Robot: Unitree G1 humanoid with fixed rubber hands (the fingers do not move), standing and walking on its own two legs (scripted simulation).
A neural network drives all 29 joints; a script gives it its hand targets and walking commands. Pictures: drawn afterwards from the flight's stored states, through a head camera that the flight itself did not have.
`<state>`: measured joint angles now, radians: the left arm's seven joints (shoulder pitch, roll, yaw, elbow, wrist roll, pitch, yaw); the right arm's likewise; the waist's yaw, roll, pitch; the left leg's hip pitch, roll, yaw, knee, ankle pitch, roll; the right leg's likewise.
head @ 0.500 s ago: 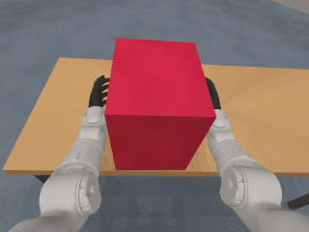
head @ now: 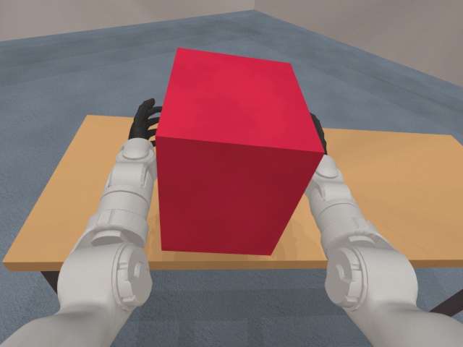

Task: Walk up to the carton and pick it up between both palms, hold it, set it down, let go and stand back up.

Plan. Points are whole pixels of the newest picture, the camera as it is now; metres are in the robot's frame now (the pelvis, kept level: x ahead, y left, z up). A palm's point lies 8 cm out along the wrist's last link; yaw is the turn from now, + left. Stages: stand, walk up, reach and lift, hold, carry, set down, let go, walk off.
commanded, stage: reach and lift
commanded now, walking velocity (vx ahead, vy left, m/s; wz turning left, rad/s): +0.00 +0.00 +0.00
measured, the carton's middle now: (226, 156) +0.44 +0.03 +0.13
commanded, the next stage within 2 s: hold in 1.84 s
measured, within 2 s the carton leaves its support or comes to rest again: neither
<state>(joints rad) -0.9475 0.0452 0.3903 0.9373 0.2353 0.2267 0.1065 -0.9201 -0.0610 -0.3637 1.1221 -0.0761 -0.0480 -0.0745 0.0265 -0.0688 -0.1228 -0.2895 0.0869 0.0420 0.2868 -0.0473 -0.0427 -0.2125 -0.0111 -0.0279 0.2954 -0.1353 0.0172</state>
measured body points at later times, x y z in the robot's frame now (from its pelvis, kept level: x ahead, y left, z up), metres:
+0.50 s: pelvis +0.01 +0.01 +0.00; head -0.03 +0.05 +0.45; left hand +0.43 +0.19 +0.19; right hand +0.43 -0.13 +0.19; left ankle +0.06 +0.15 -0.75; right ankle +0.01 -0.13 -0.75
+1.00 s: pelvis +0.02 +0.00 +0.00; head -0.07 +0.03 +0.44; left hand +0.40 +0.17 +0.24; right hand +0.40 -0.14 +0.24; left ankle +0.06 +0.15 -0.75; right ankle +0.01 -0.13 -0.75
